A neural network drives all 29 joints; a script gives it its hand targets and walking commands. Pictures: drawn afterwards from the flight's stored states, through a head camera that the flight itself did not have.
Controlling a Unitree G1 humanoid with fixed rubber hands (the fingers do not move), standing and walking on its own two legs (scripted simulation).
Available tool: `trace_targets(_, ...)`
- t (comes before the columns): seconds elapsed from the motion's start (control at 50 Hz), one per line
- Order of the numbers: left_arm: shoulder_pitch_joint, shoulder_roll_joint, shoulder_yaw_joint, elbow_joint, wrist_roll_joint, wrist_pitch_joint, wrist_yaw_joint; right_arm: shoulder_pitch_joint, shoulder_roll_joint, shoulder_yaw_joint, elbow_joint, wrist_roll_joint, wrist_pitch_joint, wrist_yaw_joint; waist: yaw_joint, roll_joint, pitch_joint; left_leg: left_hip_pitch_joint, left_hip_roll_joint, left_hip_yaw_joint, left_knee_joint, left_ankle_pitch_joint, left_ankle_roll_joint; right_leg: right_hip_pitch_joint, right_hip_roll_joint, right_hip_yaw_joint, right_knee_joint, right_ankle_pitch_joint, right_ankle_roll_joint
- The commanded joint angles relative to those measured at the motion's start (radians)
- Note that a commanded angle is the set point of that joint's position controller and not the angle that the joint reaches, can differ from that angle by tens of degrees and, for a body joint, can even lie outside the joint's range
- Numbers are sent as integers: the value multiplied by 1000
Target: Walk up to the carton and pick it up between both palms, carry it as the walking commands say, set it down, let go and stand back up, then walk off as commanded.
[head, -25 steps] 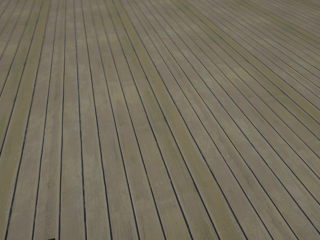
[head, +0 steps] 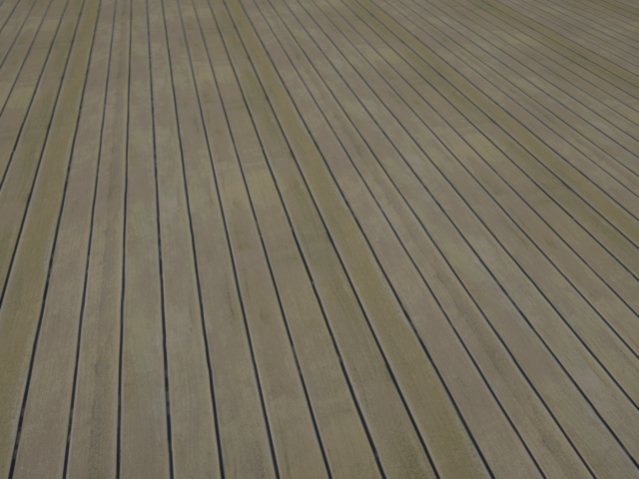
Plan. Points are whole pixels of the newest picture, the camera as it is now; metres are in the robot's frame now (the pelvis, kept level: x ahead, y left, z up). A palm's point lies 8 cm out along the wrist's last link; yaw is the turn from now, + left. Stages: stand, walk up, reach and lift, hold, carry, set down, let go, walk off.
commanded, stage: stand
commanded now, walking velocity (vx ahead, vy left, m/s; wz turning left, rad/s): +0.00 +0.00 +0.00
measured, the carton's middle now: out of the picture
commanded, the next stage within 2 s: walk off in 0.40 s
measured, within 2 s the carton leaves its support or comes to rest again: neither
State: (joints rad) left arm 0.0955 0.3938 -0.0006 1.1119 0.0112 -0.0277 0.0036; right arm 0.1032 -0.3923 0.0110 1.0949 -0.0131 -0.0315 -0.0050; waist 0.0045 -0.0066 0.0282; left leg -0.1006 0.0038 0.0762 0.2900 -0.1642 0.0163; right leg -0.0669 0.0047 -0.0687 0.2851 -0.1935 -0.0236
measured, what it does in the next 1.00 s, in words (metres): shifts its weight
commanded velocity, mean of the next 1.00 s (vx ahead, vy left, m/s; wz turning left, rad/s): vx -0.11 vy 0.00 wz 0.00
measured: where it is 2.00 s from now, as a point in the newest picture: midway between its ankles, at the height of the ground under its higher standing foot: outside the picture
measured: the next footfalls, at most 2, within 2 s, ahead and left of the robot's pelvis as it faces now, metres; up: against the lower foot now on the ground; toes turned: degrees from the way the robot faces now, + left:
left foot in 1.24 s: -0.15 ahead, +0.17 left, +0.00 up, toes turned +4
right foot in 1.64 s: -0.29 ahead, -0.07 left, +0.00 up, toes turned -1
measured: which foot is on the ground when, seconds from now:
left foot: down 0.00-1.00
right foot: down 0.00-1.00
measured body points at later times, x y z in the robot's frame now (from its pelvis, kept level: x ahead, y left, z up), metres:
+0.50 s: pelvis +0.00 +0.00 +0.00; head +0.01 +0.00 +0.45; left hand +0.10 +0.32 -0.12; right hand +0.10 -0.31 -0.12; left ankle +0.00 +0.11 -0.75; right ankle -0.02 -0.10 -0.75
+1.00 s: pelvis -0.05 +0.00 -0.02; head -0.01 +0.00 +0.43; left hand +0.02 +0.30 -0.15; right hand +0.01 -0.31 -0.15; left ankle +0.00 +0.11 -0.75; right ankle -0.02 -0.10 -0.75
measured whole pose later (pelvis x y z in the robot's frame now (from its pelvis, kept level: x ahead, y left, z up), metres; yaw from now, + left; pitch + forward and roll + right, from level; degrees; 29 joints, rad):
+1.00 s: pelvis -0.05 +0.00 -0.02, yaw +0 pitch -1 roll +0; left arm 0.09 0.33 0.01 1.07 0.01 0.07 0.02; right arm 0.12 -0.36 -0.02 1.06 0.00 0.06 -0.02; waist 0.00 0.01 0.12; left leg -0.29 0.01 0.08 0.51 -0.18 0.02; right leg -0.27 -0.02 -0.07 0.53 -0.23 -0.04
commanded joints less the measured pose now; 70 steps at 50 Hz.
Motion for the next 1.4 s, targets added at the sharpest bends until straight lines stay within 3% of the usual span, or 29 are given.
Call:
trace_targets(0.0,-29,178,27,-32,1,-9,2,-49,-199,-32,-50,-6,-14,-2,-4,48,-42,21,154,-137,-35,118,3,-25,-165,146,-56,92,-3)
trace_targets(0.02,-52,193,28,-42,2,-9,3,-25,-148,-21,-48,-1,-12,-2,-11,-24,-29,9,150,-153,-52,140,-2,-34,-158,115,-40,118,10)
trace_targets(0.04,-27,167,18,-38,3,-8,1,-32,-163,-20,-41,-5,-18,-5,9,45,-53,22,158,-143,-28,164,13,-17,-167,138,-45,116,0)
trace_targets(0.06,-27,177,26,-44,-1,-13,2,-28,-190,-33,-34,-7,-16,-6,17,-26,3,7,156,-144,-40,171,12,-56,-167,132,-39,126,2)
trace_targets(0.1,-36,162,26,-44,1,-11,4,-47,-183,-30,-34,3,-11,-8,8,39,-62,38,153,-143,-28,186,5,-22,-172,131,-36,180,-5)
trace_targets(0.2,-38,190,33,-48,-7,-3,4,-36,-179,-30,-33,-1,-9,-4,-4,-30,-47,22,160,-140,-44,174,0,-31,-154,115,-39,113,7)
trace_targets(0.4,-42,173,28,-46,6,-6,3,-43,-178,-30,-22,-1,-13,-10,-7,22,-77,44,158,-155,-33,171,1,-19,-169,133,-45,138,7)
trace_targets(0.44,-24,191,33,-37,-7,-10,3,-18,-165,-27,-22,1,-2,-7,-8,-46,-46,43,170,-143,-22,218,17,-38,-167,120,-30,205,14)
trace_targets(0.48,-33,190,33,-43,5,-10,10,-38,-177,-36,-24,-1,0,-9,-8,46,-119,66,156,-122,-16,227,8,11,-173,138,-25,243,-4)
trace_targets(0.54,-55,200,44,-44,3,-3,8,-46,-170,-30,-30,0,-7,-10,-5,13,-82,34,146,-140,-31,210,-3,11,-170,133,-25,215,2)
trace_targets(0.76,53,101,23,-37,-4,57,15,34,-171,-49,-23,13,70,-18,4,4,-87,19,164,-104,132,476,25,-103,-154,69,170,323,17)
trace_targets(0.88,25,115,40,-73,-8,91,21,49,-115,-63,-73,4,83,-19,-8,9,-107,-74,159,-87,188,260,37,-164,-199,123,179,192,-34)
trace_targets(0.92,60,155,52,-75,2,95,19,40,-68,-60,-81,15,92,-26,32,-69,-74,-140,63,-30,372,104,-2,-203,-296,232,67,237,-126)
trace_targets(0.94,35,161,62,-88,17,94,23,42,-76,-67,-80,4,112,-22,29,-175,-43,-200,-9,-20,563,-298,-17,-236,-405,316,30,339,-207)
trace_targets(0.96,20,150,58,-105,27,97,34,60,-17,-60,-96,-11,121,-19,35,-251,-35,-230,-8,-78,752,-421,-21,-280,-417,292,26,444,-245)
trace_targets(0.98,-24,141,53,-120,29,101,35,65,-20,-57,-104,-17,120,-15,2,-173,-25,-224,3,-141,865,-427,-18,-324,-405,294,37,426,-258)
trace_targets(1.06,-135,72,46,-174,25,96,40,148,16,-55,-83,-7,117,-16,-54,-156,-90,-188,35,-112,689,-338,-15,-266,-284,146,70,345,-126)
trace_targets(1.1,-31,89,54,-120,24,121,28,125,8,-50,-96,-7,99,-8,7,-90,-80,-232,1,-51,496,-296,-60,-139,-263,175,96,362,-114)
trace_targets(1.12,2,124,69,-106,28,128,26,166,23,-52,-80,18,96,-9,-6,-123,-125,-183,10,-49,359,-267,-70,-104,-289,193,108,321,-122)
trace_targets(1.16,-11,93,68,-108,7,127,16,265,-13,-65,-67,5,94,-10,-49,-141,-102,-43,43,-48,87,-116,-57,-227,-232,138,120,23,-53)
trace_targets(1.18,21,66,70,-112,12,131,16,278,-101,-82,-57,-7,93,-17,-40,128,-78,-31,205,-238,-31,-81,-20,-299,-167,93,253,-125,-26)
trace_targets(1.2,-3,-23,48,-159,7,130,18,205,-187,-94,-103,-6,94,-27,-28,405,28,-112,398,-491,-35,264,81,-496,23,25,519,-415,26)
trace_targets(1.22,-60,14,72,-154,12,136,20,162,-174,-96,-130,-25,88,-33,-43,295,29,-266,446,-444,-28,388,171,-423,35,184,750,-479,14)
trace_targets(1.24,14,18,69,-140,9,138,9,94,-114,-82,-133,-33,90,-35,37,206,43,-308,376,-361,-23,285,162,-429,58,186,890,-416,21)
trace_targets(1.26,-43,9,66,-154,20,128,14,-27,-91,-85,-157,-42,88,-37,35,219,52,-364,353,-302,-25,243,171,-405,57,196,989,-358,16)
trace_targets(1.28,-27,16,67,-122,24,132,6,-40,-35,-80,-180,-28,87,-36,12,129,48,-351,265,-211,-3,237,123,-367,48,188,1017,-282,39)
trace_targets(1.3,10,-44,66,-104,7,128,3,-93,-47,-79,-194,-26,88,-45,54,148,5,-309,217,-112,26,328,97,-319,61,150,989,-242,48)
trace_targets(1.34,13,-29,78,-113,4,119,14,-6,-46,-79,-185,-2,90,-42,30,89,-61,-109,233,-141,65,378,91,-433,58,144,923,-237,61)
trace_targets(1.38,-13,-57,76,-126,6,112,16,12,-14,-80,-176,-1,88,-40,17,133,-56,-6,211,-120,100,520,89,-395,33,109,720,-286,90)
